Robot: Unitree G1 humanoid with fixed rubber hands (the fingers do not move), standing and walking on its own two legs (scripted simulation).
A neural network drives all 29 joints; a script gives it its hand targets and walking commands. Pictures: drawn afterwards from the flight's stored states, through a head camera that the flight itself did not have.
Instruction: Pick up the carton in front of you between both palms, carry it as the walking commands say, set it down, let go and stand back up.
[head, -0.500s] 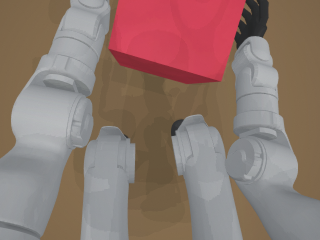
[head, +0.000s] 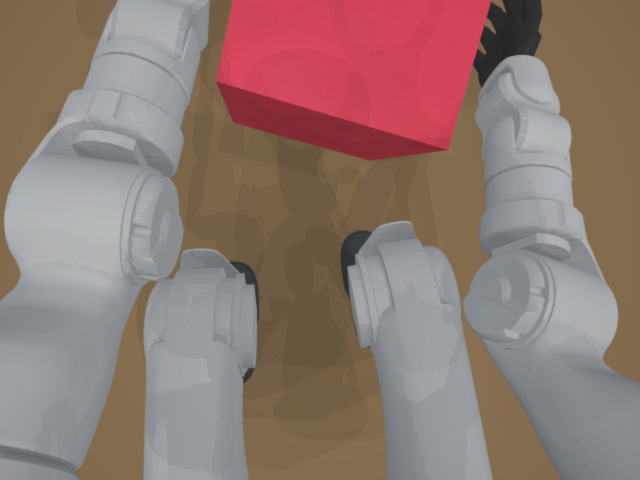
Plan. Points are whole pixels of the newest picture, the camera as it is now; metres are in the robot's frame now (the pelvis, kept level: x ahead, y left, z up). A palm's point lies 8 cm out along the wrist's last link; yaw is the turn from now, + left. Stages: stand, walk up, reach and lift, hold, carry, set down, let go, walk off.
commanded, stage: set down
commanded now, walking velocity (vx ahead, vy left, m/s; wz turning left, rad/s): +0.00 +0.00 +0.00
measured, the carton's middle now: (338, 45) +0.52 -0.07 -0.25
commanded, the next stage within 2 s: let go in 1.54 s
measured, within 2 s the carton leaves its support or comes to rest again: rests again in 0.28 s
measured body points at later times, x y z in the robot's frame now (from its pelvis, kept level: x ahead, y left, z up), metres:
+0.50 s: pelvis +0.00 -0.01 -0.01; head +0.37 +0.00 +0.23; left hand +0.59 +0.11 -0.20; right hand +0.48 -0.27 -0.19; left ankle +0.09 +0.09 -0.34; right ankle +0.12 -0.13 -0.34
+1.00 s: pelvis +0.00 -0.01 +0.08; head +0.34 -0.02 +0.38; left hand +0.61 +0.10 -0.03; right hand +0.49 -0.27 -0.03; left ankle +0.09 +0.09 -0.34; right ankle +0.12 -0.13 -0.34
